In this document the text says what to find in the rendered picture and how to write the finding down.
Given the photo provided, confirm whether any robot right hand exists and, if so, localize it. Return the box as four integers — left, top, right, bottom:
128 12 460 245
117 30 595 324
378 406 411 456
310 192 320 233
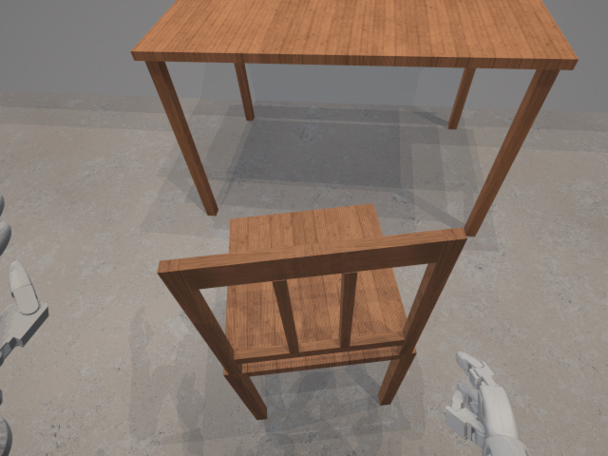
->
446 351 521 448

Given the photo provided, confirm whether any right robot forearm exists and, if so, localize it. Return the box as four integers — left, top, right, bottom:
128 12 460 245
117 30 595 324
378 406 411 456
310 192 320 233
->
482 435 532 456

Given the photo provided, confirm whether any chair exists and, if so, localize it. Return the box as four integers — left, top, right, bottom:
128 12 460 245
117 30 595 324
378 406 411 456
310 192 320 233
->
157 203 467 420

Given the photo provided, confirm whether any robot left hand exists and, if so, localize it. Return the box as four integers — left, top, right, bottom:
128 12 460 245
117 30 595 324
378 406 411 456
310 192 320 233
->
0 193 48 367

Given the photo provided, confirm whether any table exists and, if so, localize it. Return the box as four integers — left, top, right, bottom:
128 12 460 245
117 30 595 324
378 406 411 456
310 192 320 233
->
130 0 579 237

